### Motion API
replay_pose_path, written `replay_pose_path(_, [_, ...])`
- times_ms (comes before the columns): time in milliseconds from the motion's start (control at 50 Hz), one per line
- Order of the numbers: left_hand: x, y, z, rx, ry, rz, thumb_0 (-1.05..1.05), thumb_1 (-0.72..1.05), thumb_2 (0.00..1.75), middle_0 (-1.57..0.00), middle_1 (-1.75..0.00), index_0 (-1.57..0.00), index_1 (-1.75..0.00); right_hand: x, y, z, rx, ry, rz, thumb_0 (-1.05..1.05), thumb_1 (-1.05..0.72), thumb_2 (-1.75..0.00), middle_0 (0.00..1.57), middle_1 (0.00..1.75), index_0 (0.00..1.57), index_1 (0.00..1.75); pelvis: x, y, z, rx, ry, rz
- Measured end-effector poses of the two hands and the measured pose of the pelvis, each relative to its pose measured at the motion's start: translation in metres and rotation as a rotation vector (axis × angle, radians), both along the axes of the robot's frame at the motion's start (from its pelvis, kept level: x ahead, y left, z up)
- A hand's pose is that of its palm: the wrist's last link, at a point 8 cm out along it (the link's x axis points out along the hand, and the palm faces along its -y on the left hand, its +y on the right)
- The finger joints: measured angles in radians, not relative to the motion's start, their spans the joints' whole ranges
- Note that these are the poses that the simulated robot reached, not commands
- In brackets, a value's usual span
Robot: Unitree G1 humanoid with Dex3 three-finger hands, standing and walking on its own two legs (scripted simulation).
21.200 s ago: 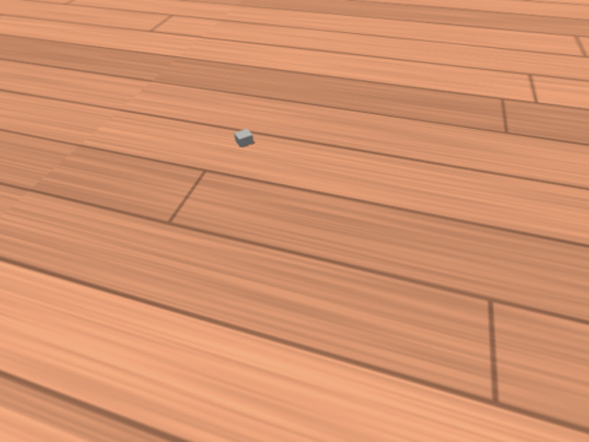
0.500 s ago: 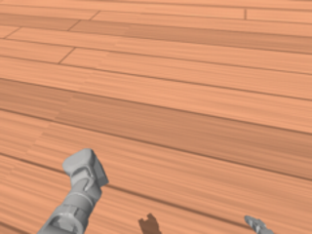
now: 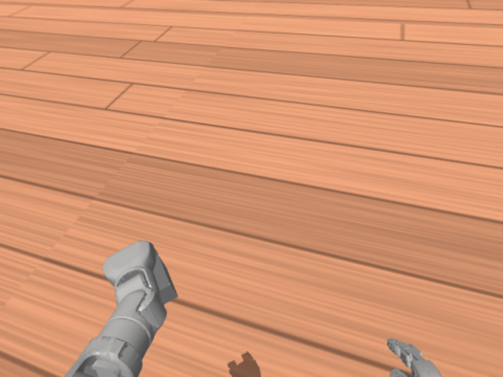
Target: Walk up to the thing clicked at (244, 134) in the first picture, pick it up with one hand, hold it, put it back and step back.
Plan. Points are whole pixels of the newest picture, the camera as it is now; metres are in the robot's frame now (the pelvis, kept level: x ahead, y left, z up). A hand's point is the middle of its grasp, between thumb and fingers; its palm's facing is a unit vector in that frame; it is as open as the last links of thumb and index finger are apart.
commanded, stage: hold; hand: left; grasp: from above
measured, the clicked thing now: (148, 286) +0.31 +0.23 -0.08
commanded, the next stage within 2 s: crouch in 1.00 s
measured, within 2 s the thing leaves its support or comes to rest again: neither
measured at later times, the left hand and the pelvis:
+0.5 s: hand (138, 285) +0.30 +0.23 -0.03, palm faces -0.34 -0.24 -0.91, open 9.7 cm; pelvis +0.00 +0.00 +0.00, yaw +0 degrees
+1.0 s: hand (141, 277) +0.31 +0.22 -0.03, palm faces -0.35 -0.24 -0.90, open 9.7 cm; pelvis +0.01 +0.00 +0.00, yaw +0 degrees
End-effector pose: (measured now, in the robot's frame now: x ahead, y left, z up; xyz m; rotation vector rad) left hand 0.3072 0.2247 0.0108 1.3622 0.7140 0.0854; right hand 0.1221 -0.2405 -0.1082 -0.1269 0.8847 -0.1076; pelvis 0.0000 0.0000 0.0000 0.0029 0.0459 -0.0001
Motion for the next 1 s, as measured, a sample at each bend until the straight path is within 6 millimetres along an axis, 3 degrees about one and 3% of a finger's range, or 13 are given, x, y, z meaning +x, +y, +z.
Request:
replay_pose_path(580, [-0.008, 0.003, 0.020, -0.010, 0.000, 0.001, -0.03, 0.05, 0.41, -0.68, -0.57, -0.74, -0.51, 0.026, 0.006, 0.011, 0.011, -0.079, 0.028, 0.01, -0.89, -0.90, 0.20, 0.30, 0.20, 0.30, 0.001, -0.002, 0.004, 0.001, -0.026, 0.000])
replay_pose_path(1000, [0.006, 0.001, 0.019, 0.004, 0.016, 0.007, -0.03, 0.04, 0.43, -0.68, -0.57, -0.74, -0.52, 0.034, 0.006, 0.013, 0.010, -0.065, 0.026, 0.01, -0.90, -0.90, 0.20, 0.30, 0.20, 0.30, 0.008, -0.001, 0.005, 0.000, -0.019, -0.001])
